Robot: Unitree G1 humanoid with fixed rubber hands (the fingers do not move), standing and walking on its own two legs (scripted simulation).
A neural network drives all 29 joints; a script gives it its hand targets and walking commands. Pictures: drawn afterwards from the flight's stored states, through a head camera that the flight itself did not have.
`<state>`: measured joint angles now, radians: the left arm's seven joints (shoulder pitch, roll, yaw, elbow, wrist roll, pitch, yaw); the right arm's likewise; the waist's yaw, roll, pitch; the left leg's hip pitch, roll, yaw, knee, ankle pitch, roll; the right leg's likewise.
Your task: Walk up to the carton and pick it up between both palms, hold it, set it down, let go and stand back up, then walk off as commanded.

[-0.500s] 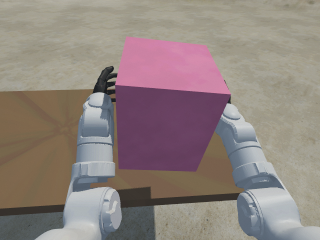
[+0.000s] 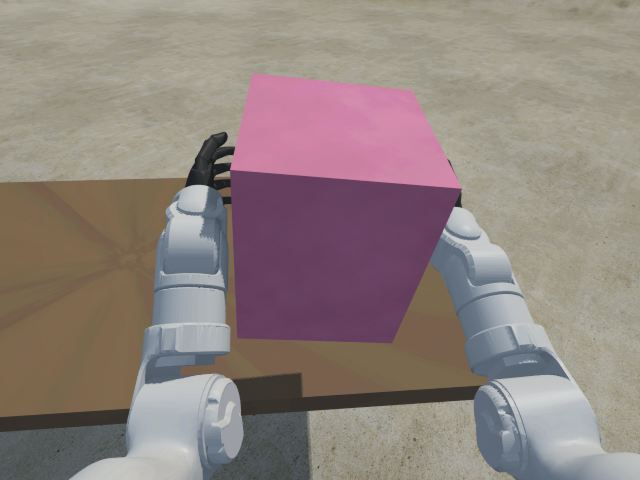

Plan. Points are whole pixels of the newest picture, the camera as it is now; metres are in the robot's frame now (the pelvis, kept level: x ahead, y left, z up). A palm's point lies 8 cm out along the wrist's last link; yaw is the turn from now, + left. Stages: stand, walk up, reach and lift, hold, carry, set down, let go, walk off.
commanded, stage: hold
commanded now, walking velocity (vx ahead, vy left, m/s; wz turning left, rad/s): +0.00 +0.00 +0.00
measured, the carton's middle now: (325, 213) +0.37 +0.01 +0.18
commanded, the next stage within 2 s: set down in 0.36 s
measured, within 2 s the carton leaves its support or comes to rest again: neither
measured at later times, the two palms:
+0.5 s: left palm (202, 194) +0.36 +0.16 +0.22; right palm (442, 210) +0.37 -0.13 +0.19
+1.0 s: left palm (214, 197) +0.40 +0.16 +0.19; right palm (434, 210) +0.40 -0.14 +0.17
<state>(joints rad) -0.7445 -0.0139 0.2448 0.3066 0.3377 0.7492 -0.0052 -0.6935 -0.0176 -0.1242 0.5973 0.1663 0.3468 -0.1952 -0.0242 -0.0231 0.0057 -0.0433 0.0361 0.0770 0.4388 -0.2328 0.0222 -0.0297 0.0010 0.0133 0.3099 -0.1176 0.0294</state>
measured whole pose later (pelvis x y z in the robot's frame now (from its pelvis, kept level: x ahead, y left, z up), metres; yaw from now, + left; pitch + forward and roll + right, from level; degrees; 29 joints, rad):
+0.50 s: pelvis +0.00 +0.00 +0.00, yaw +0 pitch -9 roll -2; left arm -0.73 -0.02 0.24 0.27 0.34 0.76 0.00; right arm -0.69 -0.02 -0.12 0.59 0.22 0.33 -0.20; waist -0.02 -0.02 0.01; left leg -0.04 0.04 0.08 0.44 -0.23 0.02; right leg -0.03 0.00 0.01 0.31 -0.12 0.03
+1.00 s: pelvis +0.02 +0.00 +0.00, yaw +0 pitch -8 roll -1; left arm -0.72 -0.03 0.31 0.37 0.38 0.47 -0.06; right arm -0.67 0.01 -0.13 0.62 0.02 0.08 -0.19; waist -0.02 -0.02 0.08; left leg -0.03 0.03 0.08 0.39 -0.23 0.02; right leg -0.02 0.00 0.01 0.27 -0.12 0.03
